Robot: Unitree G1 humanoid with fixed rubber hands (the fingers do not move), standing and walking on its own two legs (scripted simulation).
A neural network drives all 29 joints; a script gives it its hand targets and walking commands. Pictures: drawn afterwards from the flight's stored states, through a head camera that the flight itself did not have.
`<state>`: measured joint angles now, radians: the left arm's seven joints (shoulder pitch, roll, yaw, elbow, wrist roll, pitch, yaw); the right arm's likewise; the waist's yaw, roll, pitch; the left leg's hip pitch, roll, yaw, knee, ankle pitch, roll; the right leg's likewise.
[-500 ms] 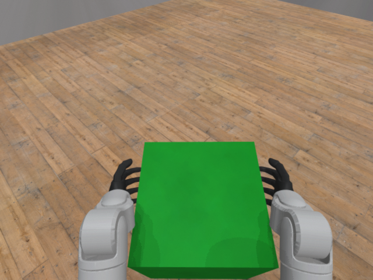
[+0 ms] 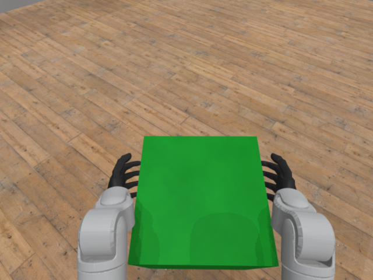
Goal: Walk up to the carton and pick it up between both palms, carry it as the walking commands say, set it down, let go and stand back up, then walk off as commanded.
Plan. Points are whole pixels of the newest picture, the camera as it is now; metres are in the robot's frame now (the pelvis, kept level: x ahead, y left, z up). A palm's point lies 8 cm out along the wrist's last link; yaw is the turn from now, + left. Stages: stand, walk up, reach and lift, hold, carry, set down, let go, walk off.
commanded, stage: carry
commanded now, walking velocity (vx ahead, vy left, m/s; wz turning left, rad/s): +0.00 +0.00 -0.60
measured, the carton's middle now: (199, 208) +0.27 +0.00 -0.01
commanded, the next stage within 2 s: none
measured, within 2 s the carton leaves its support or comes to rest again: neither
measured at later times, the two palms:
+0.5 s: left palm (208, 197) +0.25 -0.01 +0.08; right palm out of the picture +0.13 -0.29 +0.08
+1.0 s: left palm (213, 197) +0.24 -0.02 +0.12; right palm out of the picture +0.11 -0.29 +0.12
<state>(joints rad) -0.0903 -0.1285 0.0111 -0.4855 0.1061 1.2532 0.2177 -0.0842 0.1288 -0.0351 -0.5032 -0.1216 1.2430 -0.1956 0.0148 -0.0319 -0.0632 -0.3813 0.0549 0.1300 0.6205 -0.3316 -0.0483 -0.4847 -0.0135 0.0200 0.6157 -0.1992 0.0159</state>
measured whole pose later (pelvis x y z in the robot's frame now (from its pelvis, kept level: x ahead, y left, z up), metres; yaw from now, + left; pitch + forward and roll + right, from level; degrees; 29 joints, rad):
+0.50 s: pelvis -0.05 -0.04 +0.00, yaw -21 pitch +4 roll +0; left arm -0.12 -0.13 0.02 -0.44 0.10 1.24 0.21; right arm -0.09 0.13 -0.04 -0.51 -0.11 1.25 -0.23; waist -0.04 0.02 -0.01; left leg -0.54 0.14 0.10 1.02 -0.54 -0.11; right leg -0.42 -0.02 -0.11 0.63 -0.28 -0.05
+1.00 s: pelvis -0.05 -0.05 +0.01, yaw -24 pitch +3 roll +0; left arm -0.13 -0.13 0.03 -0.41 0.11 1.29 0.22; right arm -0.11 0.13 -0.04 -0.45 -0.14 1.29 -0.21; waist -0.01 0.00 -0.12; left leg -0.31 0.08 0.13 0.53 -0.25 -0.02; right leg -0.35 0.00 -0.10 0.51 -0.21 -0.05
